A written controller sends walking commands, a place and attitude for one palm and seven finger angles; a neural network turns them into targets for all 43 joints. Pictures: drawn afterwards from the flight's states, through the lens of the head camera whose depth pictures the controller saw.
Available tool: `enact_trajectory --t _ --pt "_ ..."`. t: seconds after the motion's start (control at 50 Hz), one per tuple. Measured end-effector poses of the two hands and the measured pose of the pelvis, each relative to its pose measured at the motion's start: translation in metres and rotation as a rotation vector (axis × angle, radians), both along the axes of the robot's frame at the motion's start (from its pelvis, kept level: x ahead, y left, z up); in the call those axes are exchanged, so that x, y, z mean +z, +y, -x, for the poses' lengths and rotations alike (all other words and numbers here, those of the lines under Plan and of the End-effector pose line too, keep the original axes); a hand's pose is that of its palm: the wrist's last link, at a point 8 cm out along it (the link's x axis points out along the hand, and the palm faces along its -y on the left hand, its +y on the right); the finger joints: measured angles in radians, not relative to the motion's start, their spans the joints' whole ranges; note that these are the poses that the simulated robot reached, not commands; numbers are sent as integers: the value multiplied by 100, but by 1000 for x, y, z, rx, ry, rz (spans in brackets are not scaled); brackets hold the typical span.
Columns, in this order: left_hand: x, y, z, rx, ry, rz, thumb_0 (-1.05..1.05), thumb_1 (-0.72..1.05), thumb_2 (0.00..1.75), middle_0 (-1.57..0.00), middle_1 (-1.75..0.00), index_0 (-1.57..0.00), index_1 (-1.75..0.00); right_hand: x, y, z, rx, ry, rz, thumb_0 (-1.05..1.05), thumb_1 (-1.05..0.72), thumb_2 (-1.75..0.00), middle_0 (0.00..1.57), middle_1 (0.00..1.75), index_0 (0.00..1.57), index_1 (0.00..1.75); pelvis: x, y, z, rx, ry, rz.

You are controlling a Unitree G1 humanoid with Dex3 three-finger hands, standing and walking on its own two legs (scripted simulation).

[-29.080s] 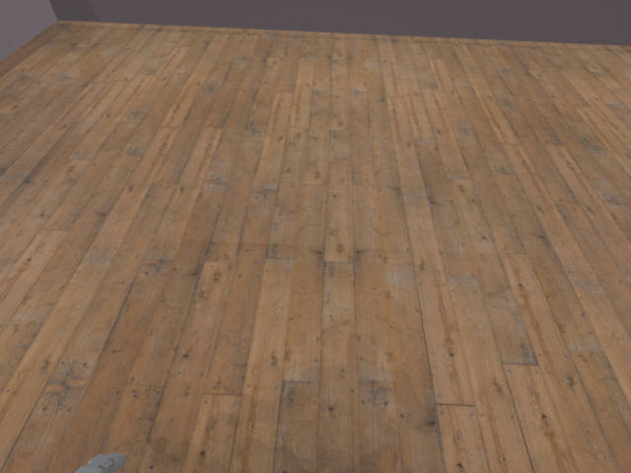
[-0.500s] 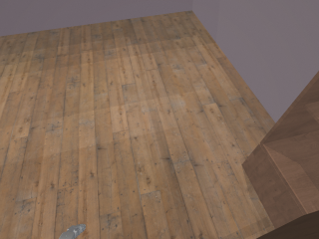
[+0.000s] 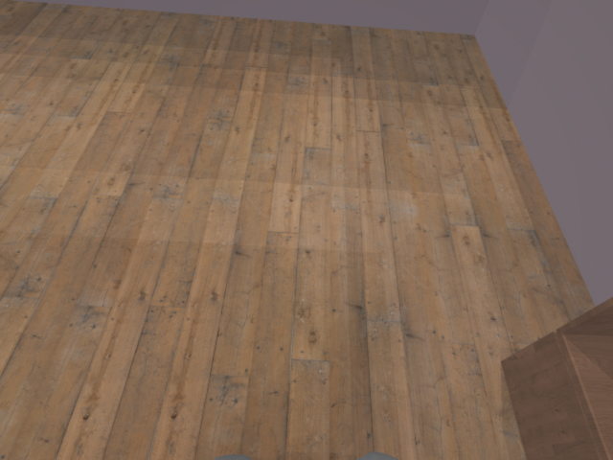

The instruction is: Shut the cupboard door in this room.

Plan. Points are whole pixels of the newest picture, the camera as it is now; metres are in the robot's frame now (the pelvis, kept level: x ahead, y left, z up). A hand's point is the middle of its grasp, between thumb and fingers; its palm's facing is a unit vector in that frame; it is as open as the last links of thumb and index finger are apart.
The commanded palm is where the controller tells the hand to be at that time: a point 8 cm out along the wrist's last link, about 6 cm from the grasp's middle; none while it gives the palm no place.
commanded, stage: turn or walk to find it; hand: left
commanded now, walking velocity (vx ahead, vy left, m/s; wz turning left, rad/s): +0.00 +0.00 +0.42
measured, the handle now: out of the picture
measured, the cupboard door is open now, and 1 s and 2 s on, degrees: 92 91 91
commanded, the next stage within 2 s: none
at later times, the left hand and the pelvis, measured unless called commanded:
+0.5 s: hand out of the picture +0.03 +0.16 -0.14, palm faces +0.24 -0.94 -0.25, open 7.4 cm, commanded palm none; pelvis +0.00 -0.04 +0.01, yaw +13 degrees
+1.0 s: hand out of the picture -0.02 +0.22 -0.15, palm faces +0.45 -0.86 -0.24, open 7.4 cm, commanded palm none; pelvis +0.00 -0.01 +0.01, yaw +26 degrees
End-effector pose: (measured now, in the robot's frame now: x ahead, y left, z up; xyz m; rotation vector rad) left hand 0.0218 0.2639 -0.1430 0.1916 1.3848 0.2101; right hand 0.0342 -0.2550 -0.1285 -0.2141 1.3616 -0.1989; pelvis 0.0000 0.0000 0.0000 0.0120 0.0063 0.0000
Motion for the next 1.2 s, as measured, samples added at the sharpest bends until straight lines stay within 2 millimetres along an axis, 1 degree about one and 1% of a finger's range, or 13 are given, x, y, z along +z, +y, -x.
enact_trajectory --t 0.06,0.14,0.26,0.32,0.44,0.54,0.62,0.7,0.78,0.88,1.0,1.12,1.2 --pt "7 5 -1 21 -6 1 0 90 89 -20 -30 -20 -30 7 6 -7 27 -21 4 1 -91 -90 20 30 20 30 7 1 1 24 5 14" --pt "16 0 -15 32 -72 2 0 91 90 -19 -30 -20 -30 8 9 -21 66 -45 -17 1 -91 -90 20 30 20 30 12 -2 2 52 10 17" --pt "26 -24 -39 34 -189 -16 0 91 90 -19 -30 -20 -30 -6 -1 -45 110 -91 -67 1 -91 -90 20 30 21 30 6 -22 4 106 13 0" --pt "28 -39 -39 42 -238 -34 0 90 89 -20 -30 -20 -30 -17 0 -57 144 -117 -119 1 -91 -90 20 30 20 30 0 -34 4 138 7 -8" --pt "35 -58 -9 118 -219 -25 0 90 89 -20 -30 -21 -30 -13 3 -81 201 -115 -145 1 -91 -90 20 30 20 30 8 -41 5 201 -3 -21" --pt "29 -61 26 194 -158 -7 0 90 89 -20 -30 -21 -30 -6 3 -96 265 -94 -111 1 -91 -90 20 30 20 30 10 -38 4 253 3 -22" --pt "17 -52 61 266 -100 8 0 90 89 -20 -30 -21 -30 0 12 -113 337 -88 -66 1 -91 -90 20 30 20 30 7 -30 6 296 11 -9" --pt "-2 -34 98 341 -37 24 0 90 89 -20 -30 -21 -30 3 30 -131 410 -124 -20 1 -91 -90 20 30 20 30 -3 -14 8 339 14 8" --pt "-1 -19 115 383 17 20 0 90 89 -20 -30 -20 -30 16 46 -137 448 -154 -1 1 -91 -90 20 30 20 30 4 -6 10 364 7 25" --pt "12 -6 102 404 -49 4 0 91 89 -20 -30 -20 -30 23 55 -133 475 -138 -6 1 -91 -90 20 30 20 30 14 -3 9 401 3 40" --pt "23 -4 66 402 -155 -27 0 91 90 -19 -30 -20 -30 14 52 -129 489 -103 -44 1 -91 -90 20 30 21 30 14 -12 4 449 6 29" --pt "30 -24 33 389 -248 -79 0 90 90 -20 -30 -20 -30 -12 32 -135 487 -70 -92 1 -90 -90 20 30 21 30 2 -34 -9 496 19 -3" --pt "38 -45 37 414 -259 -95 0 90 89 -20 -30 -20 -30 -18 22 -145 506 -42 -99 1 -91 -90 20 30 20 30 4 -44 -12 542 5 -13"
